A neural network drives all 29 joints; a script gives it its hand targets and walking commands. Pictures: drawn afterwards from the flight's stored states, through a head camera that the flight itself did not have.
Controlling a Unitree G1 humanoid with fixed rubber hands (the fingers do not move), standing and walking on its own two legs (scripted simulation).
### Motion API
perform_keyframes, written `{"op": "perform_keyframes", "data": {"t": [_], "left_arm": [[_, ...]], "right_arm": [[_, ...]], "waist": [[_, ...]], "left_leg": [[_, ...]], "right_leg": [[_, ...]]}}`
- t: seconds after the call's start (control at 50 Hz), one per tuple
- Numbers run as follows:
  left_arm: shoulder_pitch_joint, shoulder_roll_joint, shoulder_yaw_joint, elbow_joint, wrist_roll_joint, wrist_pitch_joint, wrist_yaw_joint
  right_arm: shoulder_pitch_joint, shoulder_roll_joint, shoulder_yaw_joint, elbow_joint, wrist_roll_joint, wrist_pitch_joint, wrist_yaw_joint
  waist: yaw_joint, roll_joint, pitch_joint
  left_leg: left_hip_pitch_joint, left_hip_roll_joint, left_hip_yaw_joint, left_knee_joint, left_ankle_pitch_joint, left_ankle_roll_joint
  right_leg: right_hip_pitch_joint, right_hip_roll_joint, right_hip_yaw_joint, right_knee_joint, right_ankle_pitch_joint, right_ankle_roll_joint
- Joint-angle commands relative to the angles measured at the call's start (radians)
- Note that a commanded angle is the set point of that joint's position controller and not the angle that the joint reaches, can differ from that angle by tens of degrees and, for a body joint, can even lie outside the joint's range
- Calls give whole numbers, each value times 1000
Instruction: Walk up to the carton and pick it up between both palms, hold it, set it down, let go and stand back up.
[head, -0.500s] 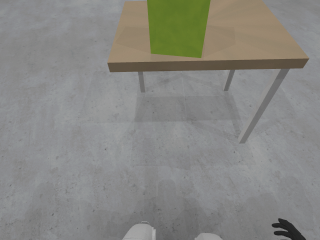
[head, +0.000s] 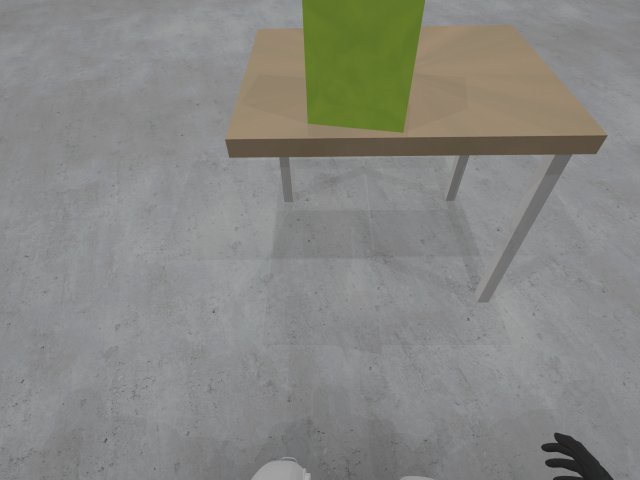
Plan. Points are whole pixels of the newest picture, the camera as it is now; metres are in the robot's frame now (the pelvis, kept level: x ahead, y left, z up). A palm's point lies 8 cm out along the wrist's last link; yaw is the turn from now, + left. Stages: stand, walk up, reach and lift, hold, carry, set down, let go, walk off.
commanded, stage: walk up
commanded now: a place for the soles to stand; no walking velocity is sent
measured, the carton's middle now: (363, 52) +0.91 -0.08 +0.12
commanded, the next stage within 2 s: none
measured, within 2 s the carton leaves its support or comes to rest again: neither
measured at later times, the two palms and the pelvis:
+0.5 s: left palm out of the picture +0.12 +0.25 -0.09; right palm out of the picture +0.11 -0.40 -0.09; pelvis +0.05 -0.08 +0.00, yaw -1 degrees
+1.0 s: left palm (141, 435) +0.22 +0.28 -0.10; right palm (593, 371) +0.28 -0.36 -0.07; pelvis +0.18 -0.05 +0.01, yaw +2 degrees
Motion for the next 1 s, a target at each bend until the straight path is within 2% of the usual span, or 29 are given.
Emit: {"op": "perform_keyframes", "data": {"t": [0.0,0.04,0.06,0.08,0.1,0.12,0.14,0.18,0.22,0.32,0.34,0.38,0.4,0.42,0.44,0.46,0.48,0.52,0.54,0.68,0.74,0.76,0.78,0.8,0.82,0.84,0.86,0.92,0.98], "left_arm": [[-65,278,103,-29,12,-17,5],[-127,281,95,-37,12,-14,6],[-27,316,133,-59,36,-13,-30],[-37,300,129,-58,40,-9,-38],[-86,244,111,-71,37,0,-44],[-158,213,103,-105,36,2,-44],[-167,269,115,-103,31,7,-38],[-122,300,128,-70,21,9,-47],[-70,292,138,-60,15,19,-55],[0,280,151,-54,12,15,-75],[11,274,153,-45,15,5,-74],[236,277,169,25,2,-15,-63],[364,327,190,65,11,-30,-46],[385,403,197,38,23,-42,-28],[271,430,186,9,18,-44,-19],[174,425,174,4,11,-44,-16],[115,410,168,-13,21,-49,-16],[114,332,157,-13,16,-58,-14],[102,317,154,-16,10,-59,-16],[123,316,144,-18,5,-52,-14],[82,317,134,-27,4,-46,-19],[23,322,127,-34,-4,-41,-21],[-29,291,105,-62,-6,-38,-24],[-19,216,85,-74,-7,-36,-28],[39,133,63,-102,-16,-42,-37],[6,246,83,-92,-21,-36,-31],[-46,314,96,-80,-11,-21,-23],[8,281,115,-48,-4,-6,-34],[57,253,119,-35,-3,-4,-52]], "right_arm": [[-74,-215,-61,-16,0,-3,-3],[-40,-220,-73,4,-6,-4,-1],[104,-282,-115,2,-11,-42,17],[129,-323,-136,27,-17,-55,24],[215,-357,-148,57,-28,-64,22],[282,-407,-163,63,-24,-72,16],[238,-413,-164,33,-8,-77,8],[171,-404,-152,24,-11,-80,-2],[83,-378,-142,2,-28,-73,-1],[20,-385,-142,-41,-32,-54,24],[13,-371,-140,-43,-32,-49,21],[-119,-335,-122,-67,-31,-40,23],[-93,-231,-91,-75,-35,-32,21],[-48,-115,-54,-87,-24,-36,14],[-39,-215,-83,-73,-6,-39,6],[-56,-292,-100,-50,0,-39,7],[-70,-304,-103,-49,9,-44,14],[25,-256,-90,-19,21,-47,24],[60,-248,-92,-22,23,-48,22],[-93,-211,-76,-78,4,-62,29],[-95,-214,-82,-65,0,-76,33],[-10,-201,-86,-25,-2,-78,33],[129,-221,-108,19,-7,-85,22],[303,-284,-132,79,-9,-97,9],[354,-371,-152,60,-15,-101,-5],[324,-422,-158,29,14,-93,-6],[257,-426,-161,25,26,-83,-4],[81,-343,-132,-7,-2,-75,-5],[71,-333,-126,-14,-8,-85,3]], "waist": [[7,-77,-33],[-36,-103,-16],[-34,-128,-86],[-50,-33,-43],[-103,92,-49],[-138,181,-19],[-128,79,23],[-74,6,37],[-25,80,84],[14,253,120],[17,206,107],[157,165,39],[217,-116,27],[200,-348,5],[149,-162,-12],[107,-73,85],[93,-69,134],[60,-95,69],[48,-116,6],[78,-205,-3],[62,-164,-60],[1,-180,-71],[-87,-104,-142],[-152,88,-254],[-149,318,-349],[-144,201,-323],[-139,79,-212],[-39,94,38],[-25,127,40]], "left_leg": [[-35,52,-137,-225,-29,11],[71,29,-51,-176,-32,11],[107,53,-109,-218,-367,56],[139,102,-246,-332,-534,79],[277,204,-476,-527,-688,116],[337,358,-833,-764,-840,185],[354,400,-956,-809,-802,164],[299,377,-884,-802,-696,117],[165,335,-749,-793,-626,106],[-38,295,-530,-717,-589,201],[-28,304,-505,-657,-541,207],[-287,203,-290,-375,-481,133],[-443,42,-113,28,-380,66],[-545,-73,-45,409,-249,-3],[-557,-58,-121,408,-164,-18],[-530,-6,-179,407,-96,-11],[-509,31,-148,377,-59,-13],[-426,56,-117,305,22,-12],[-404,46,-126,277,11,-10],[-369,116,20,-13,-10,-29],[-207,101,92,-162,4,-11],[-35,64,146,-244,89,8],[247,12,155,-316,117,20],[500,42,21,-346,75,45],[662,283,-522,-467,-77,145],[682,395,-890,-620,-268,249],[539,441,-915,-663,-424,270],[184,364,-631,-686,-411,197],[103,320,-459,-661,-336,191]], "right_leg": [[-25,-175,322,-482,-21,-162],[-124,-221,336,-482,10,-178],[-125,-151,318,-380,-447,-183],[-256,-105,288,-265,-493,-157],[-411,-14,135,-40,-372,-98],[-551,56,58,213,-182,-70],[-608,41,154,281,-79,-59],[-531,6,169,303,10,-46],[-414,-8,154,248,34,-35],[-167,-21,85,44,-40,-29],[-129,-17,71,-67,-35,-36],[294,7,50,-270,55,-74],[454,-39,196,-509,-108,-77],[431,-254,688,-663,-306,-81],[386,-357,869,-795,-482,-127],[246,-379,906,-852,-575,-127],[216,-362,854,-836,-498,-135],[292,-279,575,-687,-21,-86],[323,-274,514,-627,130,-85],[271,-284,363,-528,370,-233],[239,-276,259,-441,406,-235],[135,-241,172,-349,495,-215],[-5,-190,103,-171,629,-181],[-135,-117,47,214,644,-131],[-355,14,23,411,221,-49],[-513,93,75,409,-19,-50],[-529,26,132,454,-6,-51],[-433,-34,137,349,57,-44],[-306,-51,97,216,93,-27]]}}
